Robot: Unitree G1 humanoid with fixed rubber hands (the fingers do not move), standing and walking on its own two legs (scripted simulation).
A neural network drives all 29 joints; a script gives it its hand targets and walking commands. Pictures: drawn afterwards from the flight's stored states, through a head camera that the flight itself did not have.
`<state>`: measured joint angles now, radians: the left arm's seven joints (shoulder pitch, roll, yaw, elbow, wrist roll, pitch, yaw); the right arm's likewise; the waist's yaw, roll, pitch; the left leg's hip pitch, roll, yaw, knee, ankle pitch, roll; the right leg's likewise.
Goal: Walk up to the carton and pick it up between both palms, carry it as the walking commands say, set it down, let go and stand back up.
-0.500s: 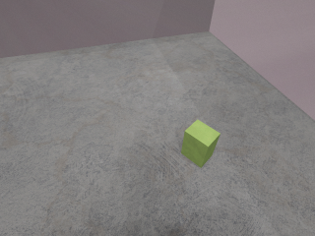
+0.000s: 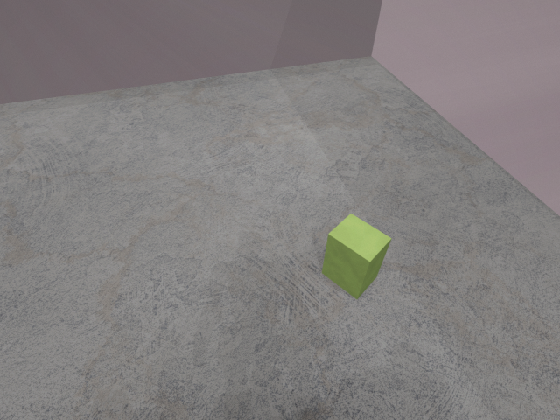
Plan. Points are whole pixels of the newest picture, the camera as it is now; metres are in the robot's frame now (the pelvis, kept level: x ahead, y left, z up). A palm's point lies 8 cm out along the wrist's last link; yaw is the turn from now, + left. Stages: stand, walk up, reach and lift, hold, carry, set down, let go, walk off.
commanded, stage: stand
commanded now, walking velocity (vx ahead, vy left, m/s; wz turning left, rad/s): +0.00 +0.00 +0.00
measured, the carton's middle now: (353, 257) +0.85 -0.27 -0.64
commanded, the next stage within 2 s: walk up in 0.16 s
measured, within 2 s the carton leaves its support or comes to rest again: neither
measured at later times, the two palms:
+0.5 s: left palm out of the picture +0.07 +0.22 -0.13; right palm out of the picture -0.03 -0.28 -0.13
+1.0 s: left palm out of the picture +0.08 +0.13 -0.10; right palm (509, 404) +0.21 -0.35 -0.14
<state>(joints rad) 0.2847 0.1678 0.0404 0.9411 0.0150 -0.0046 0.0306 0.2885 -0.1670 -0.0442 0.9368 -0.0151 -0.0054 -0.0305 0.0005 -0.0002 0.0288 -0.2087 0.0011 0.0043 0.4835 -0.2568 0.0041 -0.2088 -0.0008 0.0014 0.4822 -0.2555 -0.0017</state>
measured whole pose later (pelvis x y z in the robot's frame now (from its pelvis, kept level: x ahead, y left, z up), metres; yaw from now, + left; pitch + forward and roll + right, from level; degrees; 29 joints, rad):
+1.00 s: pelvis +0.15 -0.10 +0.01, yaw -15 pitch +1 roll +3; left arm 0.55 0.11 0.03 1.07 0.03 -0.08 0.01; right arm 0.12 -0.23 -0.05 0.95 -0.02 0.00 0.04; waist 0.09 0.04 0.04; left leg -0.60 0.08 0.10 0.81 -0.11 -0.06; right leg -0.04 -0.09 -0.04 0.32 -0.30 0.03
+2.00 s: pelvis +0.20 -0.15 +0.01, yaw -19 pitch +1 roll +3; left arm 0.26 0.19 0.04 0.95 0.02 -0.01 0.06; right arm 0.26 -0.26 -0.10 0.99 -0.03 0.09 0.00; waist 0.00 0.04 0.03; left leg -0.41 -0.01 0.00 0.99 -0.35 -0.12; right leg -0.25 -0.09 -0.02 0.40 -0.17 0.01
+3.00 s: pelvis +0.28 -0.10 +0.00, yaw -21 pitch -1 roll +0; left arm 0.33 0.15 0.01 1.14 0.01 -0.01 0.04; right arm 0.23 -0.14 -0.02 1.09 -0.01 -0.01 -0.04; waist 0.01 -0.03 0.05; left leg -0.23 0.03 0.11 0.43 -0.18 0.01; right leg -0.03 -0.07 -0.07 0.38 -0.33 0.05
